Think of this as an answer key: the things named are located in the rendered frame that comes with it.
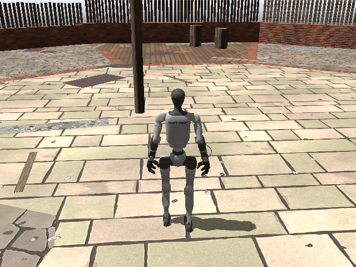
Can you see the left robot hand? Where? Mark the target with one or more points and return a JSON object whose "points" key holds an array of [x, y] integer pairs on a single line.
{"points": [[150, 165]]}

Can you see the right robot hand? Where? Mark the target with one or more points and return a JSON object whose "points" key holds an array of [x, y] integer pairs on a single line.
{"points": [[206, 167]]}

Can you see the robot right forearm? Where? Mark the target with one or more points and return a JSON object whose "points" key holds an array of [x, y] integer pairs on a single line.
{"points": [[203, 151]]}

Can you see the left robot upper arm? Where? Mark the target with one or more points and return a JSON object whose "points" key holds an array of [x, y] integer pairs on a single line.
{"points": [[158, 127]]}

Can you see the robot left forearm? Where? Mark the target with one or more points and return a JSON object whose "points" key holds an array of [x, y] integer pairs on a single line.
{"points": [[152, 151]]}

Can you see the robot right foot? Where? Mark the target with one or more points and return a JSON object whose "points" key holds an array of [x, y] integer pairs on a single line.
{"points": [[188, 227]]}

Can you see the right robot shin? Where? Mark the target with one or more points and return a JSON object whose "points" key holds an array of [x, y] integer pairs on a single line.
{"points": [[189, 204]]}

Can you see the right robot upper arm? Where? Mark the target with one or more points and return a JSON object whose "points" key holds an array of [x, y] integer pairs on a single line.
{"points": [[197, 127]]}

